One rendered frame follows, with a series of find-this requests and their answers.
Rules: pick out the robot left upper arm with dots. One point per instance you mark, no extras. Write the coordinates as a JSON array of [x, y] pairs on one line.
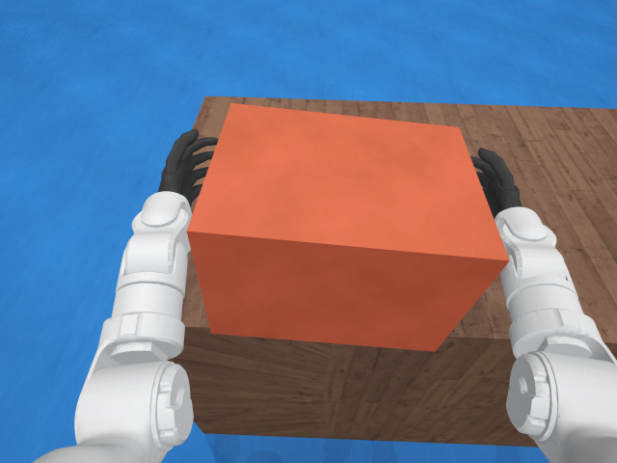
[[130, 414]]

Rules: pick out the robot right upper arm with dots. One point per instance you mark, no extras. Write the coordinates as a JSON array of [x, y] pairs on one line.
[[567, 405]]

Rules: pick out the robot left hand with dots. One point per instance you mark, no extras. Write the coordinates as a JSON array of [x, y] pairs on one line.
[[178, 176]]

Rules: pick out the left robot forearm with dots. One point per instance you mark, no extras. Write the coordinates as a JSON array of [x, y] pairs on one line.
[[146, 319]]

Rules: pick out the carton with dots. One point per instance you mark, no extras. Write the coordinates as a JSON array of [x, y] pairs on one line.
[[341, 229]]

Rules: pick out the right robot forearm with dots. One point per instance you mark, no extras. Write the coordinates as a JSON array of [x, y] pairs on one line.
[[540, 294]]

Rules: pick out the robot right hand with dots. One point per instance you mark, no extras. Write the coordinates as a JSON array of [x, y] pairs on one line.
[[497, 181]]

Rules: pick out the pedestal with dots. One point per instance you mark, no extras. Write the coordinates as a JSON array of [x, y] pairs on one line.
[[564, 162]]

